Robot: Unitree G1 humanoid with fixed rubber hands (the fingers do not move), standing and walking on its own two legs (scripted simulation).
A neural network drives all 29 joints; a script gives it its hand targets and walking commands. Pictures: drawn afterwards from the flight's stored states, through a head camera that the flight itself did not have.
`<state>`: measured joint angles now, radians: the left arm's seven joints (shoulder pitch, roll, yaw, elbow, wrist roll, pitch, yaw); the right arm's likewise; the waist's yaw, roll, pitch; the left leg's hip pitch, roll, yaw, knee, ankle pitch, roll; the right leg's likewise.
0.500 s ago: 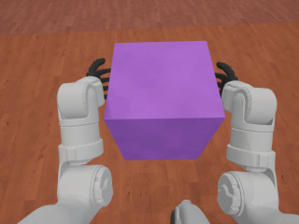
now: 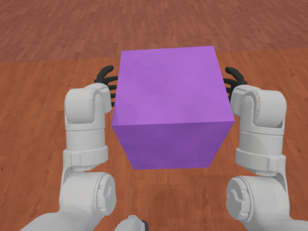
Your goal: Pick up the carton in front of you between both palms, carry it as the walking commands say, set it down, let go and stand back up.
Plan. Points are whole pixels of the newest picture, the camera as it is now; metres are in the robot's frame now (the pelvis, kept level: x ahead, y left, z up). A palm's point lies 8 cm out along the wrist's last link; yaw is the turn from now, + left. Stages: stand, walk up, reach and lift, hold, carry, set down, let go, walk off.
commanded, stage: carry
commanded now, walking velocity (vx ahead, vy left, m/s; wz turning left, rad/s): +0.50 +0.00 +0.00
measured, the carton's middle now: (169, 114) +0.38 +0.00 +0.10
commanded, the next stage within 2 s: none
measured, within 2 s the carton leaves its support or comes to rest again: neither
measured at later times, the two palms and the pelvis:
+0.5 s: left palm (122, 22) +0.67 +0.15 +0.21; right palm (217, 24) +0.68 -0.15 +0.20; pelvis +0.30 -0.01 +0.02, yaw +1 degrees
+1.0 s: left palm out of the picture +0.97 +0.17 +0.22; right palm out of the picture +0.96 -0.13 +0.22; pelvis +0.59 +0.03 +0.05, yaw +0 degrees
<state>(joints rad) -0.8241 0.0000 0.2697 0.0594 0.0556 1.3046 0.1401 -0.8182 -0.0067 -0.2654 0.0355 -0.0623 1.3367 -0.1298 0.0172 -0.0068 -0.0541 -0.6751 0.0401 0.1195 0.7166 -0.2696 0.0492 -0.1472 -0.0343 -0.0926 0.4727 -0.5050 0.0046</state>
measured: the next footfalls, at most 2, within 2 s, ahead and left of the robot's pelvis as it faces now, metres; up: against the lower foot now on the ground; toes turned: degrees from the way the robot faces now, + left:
left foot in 0.02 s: +0.19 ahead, +0.11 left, +0.03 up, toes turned +7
right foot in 0.46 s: +0.47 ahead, -0.10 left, +0.05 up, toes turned -6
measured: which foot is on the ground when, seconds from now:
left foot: up 0.00-0.00, down 0.02-0.48, up 0.50-0.90, down 0.92-1.00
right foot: down 0.00-0.02, up 0.04-0.44, down 0.46-0.94, up 0.96-1.00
